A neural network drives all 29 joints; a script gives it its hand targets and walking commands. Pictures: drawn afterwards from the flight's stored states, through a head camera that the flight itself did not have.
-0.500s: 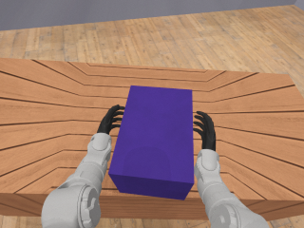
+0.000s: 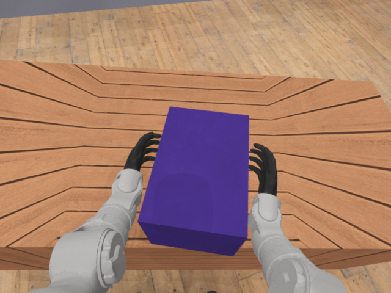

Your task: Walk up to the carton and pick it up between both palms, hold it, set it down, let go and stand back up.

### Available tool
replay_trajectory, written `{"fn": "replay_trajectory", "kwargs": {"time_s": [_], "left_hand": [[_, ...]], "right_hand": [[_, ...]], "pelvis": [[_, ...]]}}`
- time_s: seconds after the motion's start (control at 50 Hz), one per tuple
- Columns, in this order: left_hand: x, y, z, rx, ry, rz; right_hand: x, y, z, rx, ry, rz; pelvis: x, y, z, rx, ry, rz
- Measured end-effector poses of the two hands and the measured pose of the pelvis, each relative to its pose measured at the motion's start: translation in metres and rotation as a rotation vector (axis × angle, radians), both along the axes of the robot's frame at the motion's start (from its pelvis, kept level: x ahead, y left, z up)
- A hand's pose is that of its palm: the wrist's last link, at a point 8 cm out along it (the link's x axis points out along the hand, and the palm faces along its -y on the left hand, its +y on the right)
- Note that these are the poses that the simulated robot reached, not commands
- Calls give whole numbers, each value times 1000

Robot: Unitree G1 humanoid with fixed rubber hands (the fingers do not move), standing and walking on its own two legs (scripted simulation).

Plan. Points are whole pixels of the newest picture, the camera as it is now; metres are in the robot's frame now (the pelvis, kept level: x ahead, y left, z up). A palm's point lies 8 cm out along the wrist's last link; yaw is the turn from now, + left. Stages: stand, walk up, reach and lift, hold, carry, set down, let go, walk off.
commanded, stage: set down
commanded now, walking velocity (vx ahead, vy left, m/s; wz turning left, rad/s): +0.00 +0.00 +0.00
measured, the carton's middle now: (200, 179) +0.39 -0.07 -0.07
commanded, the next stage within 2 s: none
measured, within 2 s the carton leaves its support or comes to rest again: rests again in 0.10 s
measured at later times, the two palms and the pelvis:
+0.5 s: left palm (138, 166) +0.42 +0.07 -0.03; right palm (265, 192) +0.32 -0.20 -0.03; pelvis -0.01 +0.00 -0.01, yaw -1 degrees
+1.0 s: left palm (138, 166) +0.42 +0.07 -0.03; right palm (265, 192) +0.32 -0.20 -0.03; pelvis -0.02 +0.01 -0.02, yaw -2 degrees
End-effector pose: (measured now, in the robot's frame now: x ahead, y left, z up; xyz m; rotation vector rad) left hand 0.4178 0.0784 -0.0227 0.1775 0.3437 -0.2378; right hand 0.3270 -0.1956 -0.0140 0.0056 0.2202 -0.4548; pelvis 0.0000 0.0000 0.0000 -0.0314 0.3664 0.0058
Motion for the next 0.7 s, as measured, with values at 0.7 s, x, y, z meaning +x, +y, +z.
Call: {"fn": "replay_trajectory", "kwargs": {"time_s": [0.7], "left_hand": [[0,-6,-6,-36,-27,-15]], "right_hand": [[-10,-2,-18,42,0,-38]], "pelvis": [[-17,6,-16,-11,58,-21]]}}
